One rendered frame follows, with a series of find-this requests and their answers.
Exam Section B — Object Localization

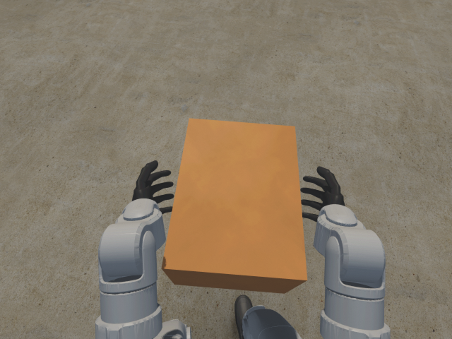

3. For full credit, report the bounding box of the right robot hand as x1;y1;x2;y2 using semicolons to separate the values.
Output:
300;166;345;222

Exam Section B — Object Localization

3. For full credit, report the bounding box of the left robot thigh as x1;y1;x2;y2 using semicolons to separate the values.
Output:
153;320;191;339

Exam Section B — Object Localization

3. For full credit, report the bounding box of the carton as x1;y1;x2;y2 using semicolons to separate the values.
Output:
162;118;307;294

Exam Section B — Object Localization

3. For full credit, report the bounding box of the robot left forearm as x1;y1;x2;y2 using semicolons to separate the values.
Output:
95;198;166;339

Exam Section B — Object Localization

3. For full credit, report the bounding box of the left robot hand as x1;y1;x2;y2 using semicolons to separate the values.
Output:
132;160;174;214

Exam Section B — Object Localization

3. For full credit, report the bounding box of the robot right foot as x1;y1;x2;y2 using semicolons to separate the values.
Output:
234;295;253;339

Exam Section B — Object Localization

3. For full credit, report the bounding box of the robot right forearm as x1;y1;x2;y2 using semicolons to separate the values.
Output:
314;204;391;339

